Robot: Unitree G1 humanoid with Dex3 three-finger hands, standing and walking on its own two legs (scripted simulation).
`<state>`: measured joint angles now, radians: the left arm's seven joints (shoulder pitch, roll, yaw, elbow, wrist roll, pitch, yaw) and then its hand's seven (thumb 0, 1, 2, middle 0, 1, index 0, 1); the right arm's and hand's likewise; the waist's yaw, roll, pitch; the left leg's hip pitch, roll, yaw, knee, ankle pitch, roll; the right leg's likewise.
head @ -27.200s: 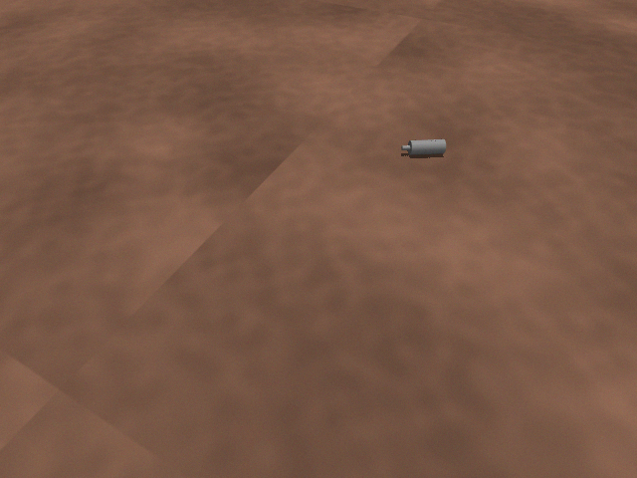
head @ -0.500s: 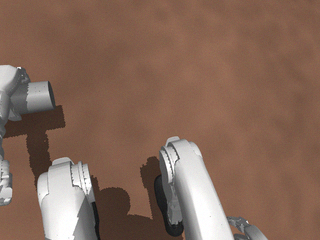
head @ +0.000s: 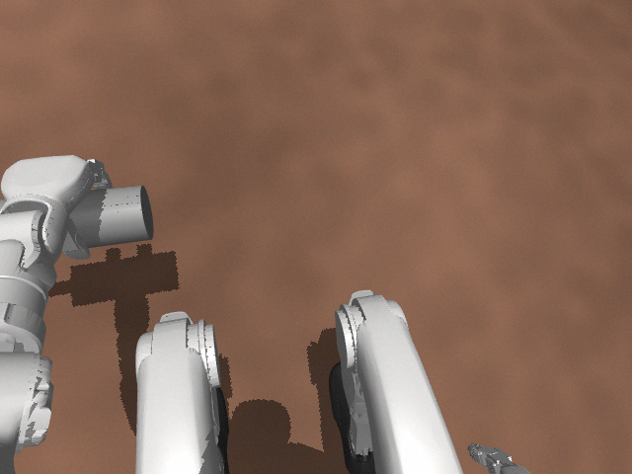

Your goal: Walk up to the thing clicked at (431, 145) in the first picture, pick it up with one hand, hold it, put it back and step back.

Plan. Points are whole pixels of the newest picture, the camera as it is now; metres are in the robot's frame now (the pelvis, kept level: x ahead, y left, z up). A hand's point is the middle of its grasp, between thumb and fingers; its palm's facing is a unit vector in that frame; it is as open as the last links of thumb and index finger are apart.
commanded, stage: lift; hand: left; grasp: from above
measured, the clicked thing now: (55, 223) +0.46 +0.32 -0.15
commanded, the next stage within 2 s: hold in 1.28 s
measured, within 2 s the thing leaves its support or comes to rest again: neither
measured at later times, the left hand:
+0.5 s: hand out of the picture +0.37 +0.27 +0.08, palm faces -0.45 -0.12 -0.89, open 10.3 cm
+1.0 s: hand out of the picture +0.35 +0.26 +0.22, palm faces -0.46 -0.11 -0.88, open 10.4 cm
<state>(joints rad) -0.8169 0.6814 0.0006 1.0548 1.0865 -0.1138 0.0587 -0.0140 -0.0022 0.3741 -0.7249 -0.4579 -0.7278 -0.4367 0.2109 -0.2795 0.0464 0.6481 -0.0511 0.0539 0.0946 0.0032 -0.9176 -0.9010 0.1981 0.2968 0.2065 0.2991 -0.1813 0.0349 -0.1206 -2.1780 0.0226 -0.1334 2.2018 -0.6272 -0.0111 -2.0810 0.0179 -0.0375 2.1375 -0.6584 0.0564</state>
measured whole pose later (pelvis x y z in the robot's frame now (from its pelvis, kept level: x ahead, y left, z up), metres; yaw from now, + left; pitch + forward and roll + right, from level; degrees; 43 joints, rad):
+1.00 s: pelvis +0.04 +0.00 +0.30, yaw +5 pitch +14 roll -2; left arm -0.33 0.42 -0.16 0.79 1.01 -0.03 0.09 -0.01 -0.01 0.39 -0.72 -0.46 -0.72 -0.44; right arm 0.26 -0.25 -0.02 0.73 0.04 -0.02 -0.06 0.01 -0.90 -0.90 0.20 0.30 0.21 0.30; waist -0.06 0.04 -0.12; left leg -0.92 0.05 -0.02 1.11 -0.44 -0.01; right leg -0.87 0.00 0.01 1.07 -0.44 0.03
